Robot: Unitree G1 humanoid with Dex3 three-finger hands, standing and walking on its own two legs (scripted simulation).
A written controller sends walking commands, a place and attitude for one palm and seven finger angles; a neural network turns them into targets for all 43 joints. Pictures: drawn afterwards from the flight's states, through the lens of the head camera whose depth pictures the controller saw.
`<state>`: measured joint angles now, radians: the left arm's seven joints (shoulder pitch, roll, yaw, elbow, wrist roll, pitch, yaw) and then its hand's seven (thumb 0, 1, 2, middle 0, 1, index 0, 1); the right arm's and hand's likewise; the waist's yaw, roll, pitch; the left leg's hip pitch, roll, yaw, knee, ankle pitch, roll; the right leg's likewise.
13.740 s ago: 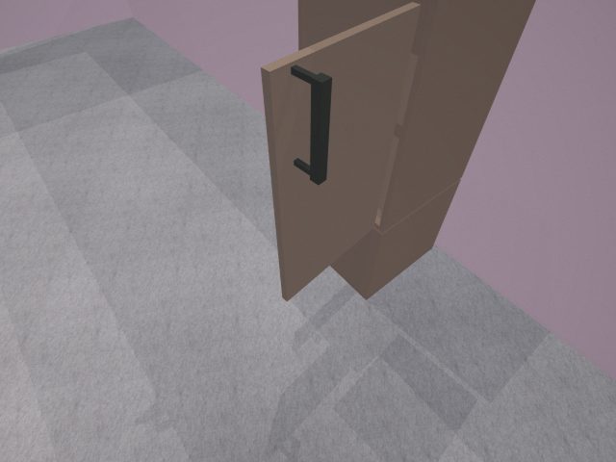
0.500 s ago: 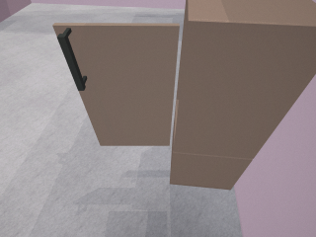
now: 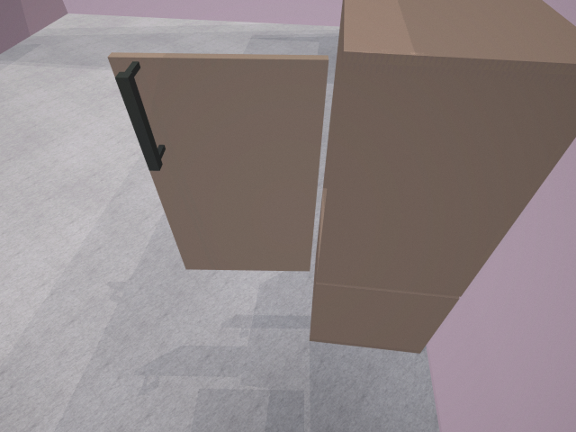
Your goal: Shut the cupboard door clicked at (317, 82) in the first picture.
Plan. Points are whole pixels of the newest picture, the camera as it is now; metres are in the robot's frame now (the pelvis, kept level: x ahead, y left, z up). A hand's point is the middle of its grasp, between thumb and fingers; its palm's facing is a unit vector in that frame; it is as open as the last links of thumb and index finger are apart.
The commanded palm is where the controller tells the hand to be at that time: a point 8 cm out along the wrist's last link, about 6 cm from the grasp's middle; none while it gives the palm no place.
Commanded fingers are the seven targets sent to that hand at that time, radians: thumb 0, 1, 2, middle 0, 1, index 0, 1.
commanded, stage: look again from close up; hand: left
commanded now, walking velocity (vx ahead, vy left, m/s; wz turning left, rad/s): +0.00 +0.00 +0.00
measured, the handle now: (145, 119) +0.56 +0.28 +0.15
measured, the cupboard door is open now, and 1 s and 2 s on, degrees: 96 96 96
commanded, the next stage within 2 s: shuffle to correct the standing spot in 0.40 s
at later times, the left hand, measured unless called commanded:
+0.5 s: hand out of the picture +0.01 +0.16 -0.17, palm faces +0.03 -0.98 -0.18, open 7.3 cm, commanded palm none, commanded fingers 0.00 0.90 0.90 -0.20 -0.30 -0.20 -0.30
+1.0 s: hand out of the picture +0.09 +0.21 -0.18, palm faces +0.02 -0.98 -0.17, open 7.3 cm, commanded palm none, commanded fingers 0.00 0.90 0.90 -0.20 -0.30 -0.20 -0.30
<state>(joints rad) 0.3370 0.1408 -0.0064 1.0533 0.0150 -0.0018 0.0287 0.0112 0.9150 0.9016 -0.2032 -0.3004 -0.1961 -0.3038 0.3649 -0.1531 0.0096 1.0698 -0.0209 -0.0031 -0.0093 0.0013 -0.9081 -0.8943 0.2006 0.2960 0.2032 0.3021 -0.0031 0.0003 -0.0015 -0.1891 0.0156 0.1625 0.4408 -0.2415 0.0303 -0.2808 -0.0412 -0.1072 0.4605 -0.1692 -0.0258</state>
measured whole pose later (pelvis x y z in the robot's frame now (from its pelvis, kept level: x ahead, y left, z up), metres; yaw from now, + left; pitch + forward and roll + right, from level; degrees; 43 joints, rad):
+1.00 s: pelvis +0.08 +0.04 +0.00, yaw +0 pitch -1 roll -1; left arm 0.29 0.15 0.03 1.06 0.03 0.02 0.02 0.02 0.92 0.90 -0.20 -0.30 -0.19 -0.30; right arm 0.43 -0.12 0.02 1.10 -0.04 -0.05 -0.03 0.00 -0.91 -0.89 0.20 0.30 0.20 0.30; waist -0.02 0.00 0.05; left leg -0.05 -0.02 0.17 0.42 -0.36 0.08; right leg -0.39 -0.06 -0.11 0.89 -0.47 -0.04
